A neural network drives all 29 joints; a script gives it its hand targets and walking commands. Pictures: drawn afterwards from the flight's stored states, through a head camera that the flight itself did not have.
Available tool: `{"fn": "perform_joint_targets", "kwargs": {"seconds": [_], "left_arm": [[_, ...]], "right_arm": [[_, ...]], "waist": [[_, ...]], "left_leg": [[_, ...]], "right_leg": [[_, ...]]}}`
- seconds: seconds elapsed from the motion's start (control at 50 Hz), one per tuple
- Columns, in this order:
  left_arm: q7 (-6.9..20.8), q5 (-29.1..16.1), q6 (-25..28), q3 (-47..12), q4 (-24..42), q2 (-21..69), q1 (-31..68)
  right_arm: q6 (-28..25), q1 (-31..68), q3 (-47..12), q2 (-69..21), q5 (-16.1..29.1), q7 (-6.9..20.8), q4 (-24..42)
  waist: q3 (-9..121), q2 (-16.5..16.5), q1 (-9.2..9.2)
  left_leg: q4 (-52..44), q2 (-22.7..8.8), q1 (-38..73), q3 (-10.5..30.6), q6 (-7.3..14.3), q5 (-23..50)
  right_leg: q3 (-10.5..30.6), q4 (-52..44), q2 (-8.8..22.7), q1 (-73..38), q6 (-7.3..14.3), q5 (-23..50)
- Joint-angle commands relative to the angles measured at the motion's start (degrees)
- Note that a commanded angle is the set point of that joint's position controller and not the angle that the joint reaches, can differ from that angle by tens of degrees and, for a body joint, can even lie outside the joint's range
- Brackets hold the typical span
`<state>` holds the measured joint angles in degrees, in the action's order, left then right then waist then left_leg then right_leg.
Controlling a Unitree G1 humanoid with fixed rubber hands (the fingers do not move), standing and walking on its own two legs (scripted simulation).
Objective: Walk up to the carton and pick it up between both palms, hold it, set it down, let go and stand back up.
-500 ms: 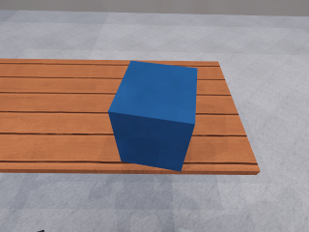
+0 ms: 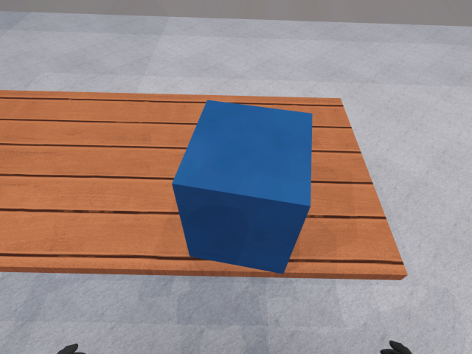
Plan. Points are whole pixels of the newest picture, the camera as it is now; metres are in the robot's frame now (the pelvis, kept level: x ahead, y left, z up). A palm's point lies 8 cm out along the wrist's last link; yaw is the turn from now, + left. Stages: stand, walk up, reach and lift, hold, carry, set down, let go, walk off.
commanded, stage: walk up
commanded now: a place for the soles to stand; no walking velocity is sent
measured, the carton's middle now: (246, 190) +0.41 -0.01 +0.02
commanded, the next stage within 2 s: reach and lift in 1.12 s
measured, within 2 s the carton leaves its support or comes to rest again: neither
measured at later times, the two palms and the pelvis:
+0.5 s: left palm out of the picture +0.10 +0.32 -0.09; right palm out of the picture +0.12 -0.29 -0.09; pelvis +0.01 +0.01 +0.01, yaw +0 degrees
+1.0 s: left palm out of the picture +0.09 +0.31 -0.09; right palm out of the picture +0.11 -0.30 -0.09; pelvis +0.00 +0.00 +0.01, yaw +0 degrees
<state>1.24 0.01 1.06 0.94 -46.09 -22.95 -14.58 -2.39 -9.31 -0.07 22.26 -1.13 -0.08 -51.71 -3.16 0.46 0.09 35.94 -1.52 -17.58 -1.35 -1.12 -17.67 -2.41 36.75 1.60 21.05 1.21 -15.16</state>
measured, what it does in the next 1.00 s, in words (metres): stands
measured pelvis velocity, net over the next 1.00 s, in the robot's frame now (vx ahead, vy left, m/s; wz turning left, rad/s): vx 0.00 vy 0.00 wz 0.00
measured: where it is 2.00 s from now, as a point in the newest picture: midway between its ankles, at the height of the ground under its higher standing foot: outside the picture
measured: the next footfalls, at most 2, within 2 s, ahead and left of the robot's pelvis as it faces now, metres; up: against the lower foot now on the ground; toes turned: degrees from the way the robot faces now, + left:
none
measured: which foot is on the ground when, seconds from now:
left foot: down 0.00-1.00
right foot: down 0.00-1.00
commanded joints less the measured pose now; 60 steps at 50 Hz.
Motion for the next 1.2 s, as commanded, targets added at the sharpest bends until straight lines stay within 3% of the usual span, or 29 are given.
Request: {"fn": "perform_joint_targets", "kwargs": {"seconds": [0.0,0.02,0.04,0.12,0.16,0.2,0.22,0.32,0.36,0.46,0.5,0.58,0.6,0.62,0.64,0.74,0.76,0.78,0.82,0.84,0.88,0.92,0.98,1.0,1.06,1.1,1.12,1.14,1.18], "left_arm": [[-0.90,0.33,1.41,2.07,-0.77,-10.53,5.65],[-0.84,-0.06,1.54,2.52,-1.30,-11.21,5.84],[-0.79,-0.12,1.47,2.20,-1.60,-10.80,5.58],[-0.81,-0.18,1.26,1.91,-2.63,-10.03,5.93],[-0.90,0.04,1.18,1.81,-2.88,-9.88,7.00],[-0.76,-0.28,1.11,1.62,-3.81,-9.52,6.03],[-0.81,0.22,1.10,1.63,-3.72,-10.24,7.61],[-0.95,-0.14,1.19,1.78,-4.39,-9.67,7.76],[-0.88,0.08,1.07,1.43,-4.65,-9.79,8.02],[-1.02,0.05,1.41,1.75,-5.14,-9.85,8.60],[-1.08,-0.05,1.36,1.92,-5.45,-9.86,7.78],[-1.03,0.36,1.37,1.97,-5.67,-9.95,8.71],[-1.00,-0.11,1.21,1.65,-5.44,-9.85,7.15],[-1.02,0.26,1.34,1.71,-5.89,-9.96,8.11],[-0.98,-0.05,0.82,1.95,-5.16,-10.26,7.97],[-0.93,0.04,0.73,2.00,-5.25,-9.98,6.79],[-0.88,0.09,0.53,1.78,-5.13,-9.90,7.69],[-0.80,0.22,0.42,1.61,-5.13,-9.61,8.29],[-0.67,0.12,0.44,1.97,-5.32,-10.10,8.15],[-0.52,0.33,0.38,1.94,-5.24,-9.27,7.41],[-0.65,0.29,0.24,2.21,-5.02,-9.96,7.82],[-0.43,0.28,0.30,2.15,-4.97,-9.52,8.80],[-0.41,0.78,0.27,2.15,-5.04,-10.08,8.82],[-0.34,0.61,0.28,2.08,-5.19,-10.06,7.94],[-0.31,0.51,0.54,2.13,-4.85,-10.49,8.39],[-0.34,0.42,0.32,1.82,-5.25,-9.77,8.37],[-2.62,0.14,-11.86,0.86,13.53,-5.02,26.50],[-3.52,1.23,-17.50,0.98,15.25,-2.86,19.60],[-2.98,2.23,-21.51,2.72,19.96,-2.34,19.27]], "right_arm": [[-1.30,2.09,2.47,12.50,0.90,-0.23,-0.78],[-1.31,2.64,2.01,11.77,1.00,-0.23,-0.77],[-1.33,1.75,2.10,12.74,0.77,-0.33,-1.05],[-1.31,3.57,2.09,12.09,1.01,-0.49,-1.98],[-1.28,3.24,2.13,12.38,1.03,-0.54,-2.10],[-1.22,4.99,2.10,12.01,0.84,-0.42,-1.97],[-1.19,4.57,2.22,11.98,1.05,-0.47,-2.64],[-1.10,4.70,2.19,11.60,1.06,-0.22,-3.03],[-0.77,5.32,2.10,11.24,0.92,-0.19,-3.53],[-0.72,5.09,2.29,11.65,0.79,-0.09,-3.19],[-0.44,6.45,2.09,10.73,1.10,-0.13,-3.09],[-0.35,5.21,2.46,11.20,0.92,-0.25,-3.81],[-0.45,5.40,2.02,11.40,0.76,-0.18,-3.81],[-0.29,5.55,2.21,10.84,0.96,0.03,-3.74],[-0.61,5.38,2.20,11.70,0.78,-0.17,-3.28],[-0.51,5.49,2.62,11.56,1.12,-0.42,-2.69],[-0.57,5.31,2.16,11.53,1.28,-0.38,-3.06],[-0.55,5.97,2.31,11.41,0.92,-0.41,-3.36],[-0.47,4.79,2.36,10.69,1.03,-0.55,-2.93],[-0.49,5.79,2.79,11.82,0.73,-0.45,-2.68],[-0.40,5.92,2.35,11.58,0.89,-0.41,-3.42],[-0.41,5.59,2.37,11.52,0.47,-0.43,-2.82],[-0.32,6.86,2.27,11.26,0.53,-0.34,-2.52],[-0.45,6.97,2.47,11.62,0.49,-0.33,-2.49],[-0.45,5.31,2.35,11.50,0.72,-0.31,-3.10],[-0.56,5.14,2.24,11.21,0.45,-0.14,-3.29],[-9.52,18.81,11.69,3.11,-8.62,1.87,-3.87],[-10.00,13.02,12.35,6.58,-8.36,3.45,-3.78],[-9.89,11.54,12.16,7.61,-7.40,3.66,-2.54]], "waist": [[5.91,-2.99,-1.03],[6.76,-1.37,-1.25],[8.27,-3.47,-1.04],[7.70,-4.84,-1.32],[7.50,-2.82,-0.51],[6.93,-6.01,-1.74],[5.81,-2.03,-0.70],[9.56,-4.99,-0.45],[6.20,-4.49,-0.39],[8.91,-2.69,-0.13],[8.05,-3.69,-0.73],[8.02,-1.45,-0.32],[8.45,-2.99,-0.96],[8.86,-4.61,-0.16],[6.99,-1.82,-0.07],[9.47,-2.07,-0.08],[8.71,0.11,-0.19],[7.10,-2.51,-0.19],[7.62,-1.62,0.14],[8.08,-3.87,0.00],[8.34,-1.45,-0.06],[7.59,-3.34,-0.32],[5.56,-1.56,-0.29],[6.41,-3.44,-0.67],[7.77,-0.22,-0.32],[7.53,-2.09,-0.20],[0.03,-6.53,0.61],[1.25,-7.49,1.28],[2.26,-5.86,1.58]], "left_leg": [[-11.45,-6.77,0.79,8.07,4.26,3.65],[-11.43,-6.84,0.94,7.94,4.54,4.49],[-11.68,-6.45,2.02,7.68,4.11,4.74],[-11.37,-6.70,2.38,7.85,4.19,8.10],[-12.42,-7.21,0.91,8.93,4.38,7.16],[-13.04,-7.27,0.67,9.02,4.09,6.21],[-13.55,-7.14,0.74,8.73,3.94,7.07],[-13.08,-6.57,4.38,7.31,3.09,10.09],[-14.43,-6.36,2.38,7.07,3.28,5.21],[-12.95,-5.97,5.93,6.66,3.19,11.93],[-13.45,-6.27,5.43,6.50,3.14,9.96],[-13.02,-5.43,5.58,5.84,2.75,10.09],[-14.20,-6.01,5.72,6.55,3.08,9.95],[-14.19,-5.58,5.65,6.01,2.74,8.01],[-13.96,-6.24,5.02,6.47,2.68,10.88],[-13.27,-6.46,6.60,6.97,2.87,12.23],[-13.78,-6.16,6.36,7.06,2.96,11.26],[-14.25,-6.47,5.50,6.58,2.82,10.43],[-13.81,-6.42,5.95,6.50,2.61,11.79],[-14.25,-6.59,6.22,6.08,2.85,9.46],[-15.01,-6.69,5.70,7.00,2.96,9.09],[-15.91,-7.16,4.45,7.32,3.01,7.44],[-16.22,-6.11,4.40,7.42,3.16,3.34],[-16.26,-6.34,5.31,7.25,2.82,4.61],[-15.41,-5.91,6.30,6.42,2.83,5.80],[-16.60,-5.66,5.29,6.70,2.46,3.48],[-9.85,-2.05,-10.71,-3.98,-0.36,-15.84],[-10.44,-4.73,-16.82,-3.87,1.45,-18.42],[-8.19,-4.39,-17.38,-5.39,2.73,-13.81]], "right_leg": [[6.43,-10.17,5.72,-7.88,1.28,0.03],[6.50,-10.03,6.38,-8.72,1.40,0.62],[6.24,-9.90,5.89,-9.30,1.15,0.09],[5.18,-9.82,6.23,-9.74,1.15,3.95],[5.00,-9.86,6.13,-11.38,1.36,4.08],[4.64,-10.48,5.54,-11.04,1.15,2.89],[4.60,-10.58,6.01,-11.19,1.06,5.76],[4.33,-10.52,6.22,-12.47,0.95,6.49],[4.90,-11.92,6.59,-10.80,0.99,4.40],[4.82,-11.45,6.30,-12.08,0.94,10.03],[4.95,-12.33,6.68,-11.29,0.91,8.39],[5.67,-12.39,6.97,-11.80,1.10,9.24],[5.26,-13.20,6.44,-11.71,0.78,8.08],[5.66,-13.04,6.83,-12.17,0.67,7.40],[5.50,-11.89,6.52,-10.92,1.11,8.88],[5.57,-12.30,6.47,-12.82,1.42,11.12],[5.24,-12.61,6.42,-11.46,0.98,9.81],[5.65,-13.19,6.55,-11.49,1.13,9.40],[5.21,-12.52,6.49,-11.10,1.20,9.26],[5.78,-12.84,6.19,-11.07,1.20,7.93],[5.20,-12.86,6.08,-11.85,1.26,7.42],[5.28,-12.68,6.15,-11.30,1.06,4.75],[7.05,-15.51,6.50,-9.66,1.29,0.15],[6.20,-15.68,6.43,-10.51,0.96,2.31],[7.20,-16.03,7.15,-10.26,1.37,2.22],[6.58,-14.79,6.40,-9.70,1.24,1.11],[-5.81,-1.08,-3.34,-10.09,0.75,-11.06],[-5.01,3.11,-4.15,-17.45,1.10,-6.67],[-4.50,3.32,-3.88,-19.40,0.83,-1.68]]}}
